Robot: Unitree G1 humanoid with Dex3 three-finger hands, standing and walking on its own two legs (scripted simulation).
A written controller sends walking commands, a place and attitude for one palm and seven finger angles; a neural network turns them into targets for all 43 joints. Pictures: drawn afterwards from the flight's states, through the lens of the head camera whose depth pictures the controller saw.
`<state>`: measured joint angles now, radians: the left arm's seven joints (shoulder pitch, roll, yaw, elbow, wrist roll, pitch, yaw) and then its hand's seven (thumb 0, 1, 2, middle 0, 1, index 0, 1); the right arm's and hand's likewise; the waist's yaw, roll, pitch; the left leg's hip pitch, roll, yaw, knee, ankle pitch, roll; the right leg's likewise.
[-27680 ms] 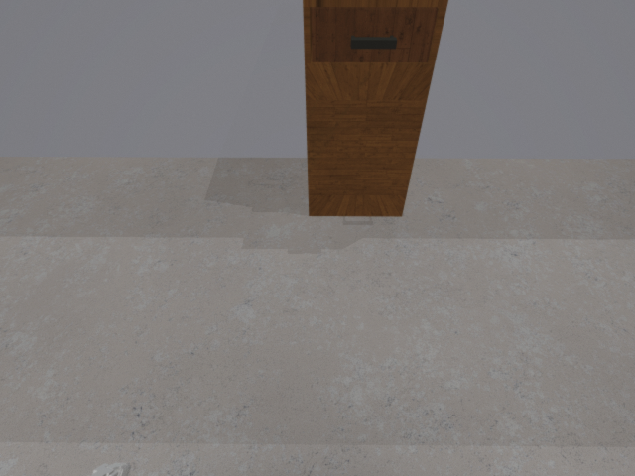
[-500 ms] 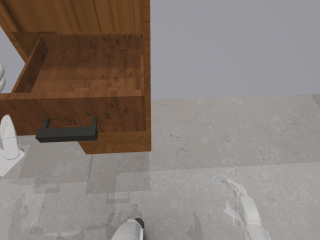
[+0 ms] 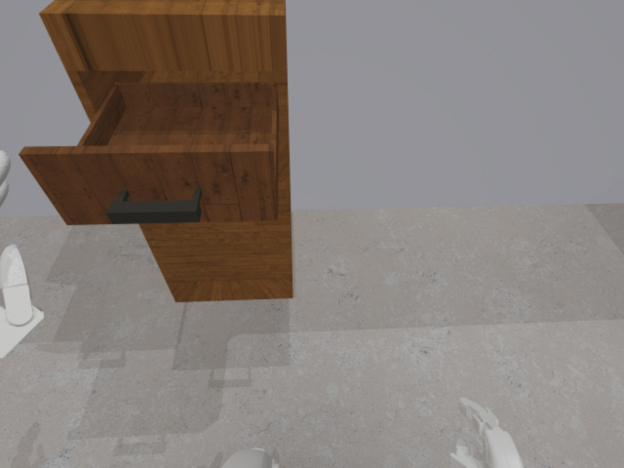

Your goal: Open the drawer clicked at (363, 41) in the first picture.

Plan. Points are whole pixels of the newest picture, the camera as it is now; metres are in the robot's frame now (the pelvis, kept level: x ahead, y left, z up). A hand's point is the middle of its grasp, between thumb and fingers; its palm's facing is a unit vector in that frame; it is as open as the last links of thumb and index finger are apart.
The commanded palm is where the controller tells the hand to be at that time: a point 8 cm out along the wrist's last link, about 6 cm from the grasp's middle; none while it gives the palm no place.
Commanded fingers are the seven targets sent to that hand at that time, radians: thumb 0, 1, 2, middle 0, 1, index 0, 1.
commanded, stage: stop stepping back and stand still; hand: left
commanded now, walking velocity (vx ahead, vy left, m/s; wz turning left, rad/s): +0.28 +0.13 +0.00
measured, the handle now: (158, 203) +0.50 +0.29 +0.03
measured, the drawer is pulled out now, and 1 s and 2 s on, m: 0.27 0.27 0.27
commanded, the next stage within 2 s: let the arm hang, fingers relaxed in 1.02 s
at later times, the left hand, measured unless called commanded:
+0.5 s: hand out of the picture +0.13 +0.24 +0.21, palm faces +0.50 -0.77 -0.40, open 7.4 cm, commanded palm +0.07 +0.28 +0.22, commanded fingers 0.00 0.90 0.90 -0.20 -0.30 -0.20 -0.30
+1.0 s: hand out of the picture +0.15 +0.26 +0.20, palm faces +0.43 -0.77 -0.48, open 7.4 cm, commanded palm +0.08 +0.30 +0.22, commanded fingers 0.00 0.90 0.90 -0.20 -0.30 -0.20 -0.30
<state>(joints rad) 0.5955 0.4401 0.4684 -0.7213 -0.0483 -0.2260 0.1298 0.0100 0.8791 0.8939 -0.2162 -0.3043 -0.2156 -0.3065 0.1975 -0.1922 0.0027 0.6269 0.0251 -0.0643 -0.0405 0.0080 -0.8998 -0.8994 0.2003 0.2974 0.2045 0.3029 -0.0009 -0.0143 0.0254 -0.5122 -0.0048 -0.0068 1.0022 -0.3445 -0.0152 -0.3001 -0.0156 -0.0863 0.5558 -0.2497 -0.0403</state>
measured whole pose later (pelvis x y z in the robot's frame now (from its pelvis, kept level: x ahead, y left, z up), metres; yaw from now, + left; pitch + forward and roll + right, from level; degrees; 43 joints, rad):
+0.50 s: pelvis -0.04 +0.00 +0.00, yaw +4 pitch +0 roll +0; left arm 0.54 0.36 0.41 -0.61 -0.02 -0.22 0.15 0.01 0.88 0.89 -0.21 -0.30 -0.21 -0.31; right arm 0.26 -0.21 0.01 0.62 0.00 -0.08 -0.05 0.01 -0.90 -0.90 0.20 0.30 0.20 0.30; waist -0.01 -0.01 -0.05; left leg -0.26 0.02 0.05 0.57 -0.40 0.05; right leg -0.30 0.00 -0.12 0.50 -0.22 -0.06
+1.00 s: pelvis -0.03 +0.01 +0.01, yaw +4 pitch -1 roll +0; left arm 0.60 0.41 0.41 -0.65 -0.04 -0.21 0.14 0.01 0.88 0.89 -0.21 -0.30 -0.21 -0.31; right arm 0.17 -0.21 0.01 0.59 0.02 -0.08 -0.04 0.01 -0.90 -0.90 0.20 0.30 0.20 0.30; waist -0.01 -0.01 0.05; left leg -0.19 0.00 0.03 0.47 -0.26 0.02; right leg -0.23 0.02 -0.08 0.44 -0.20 -0.04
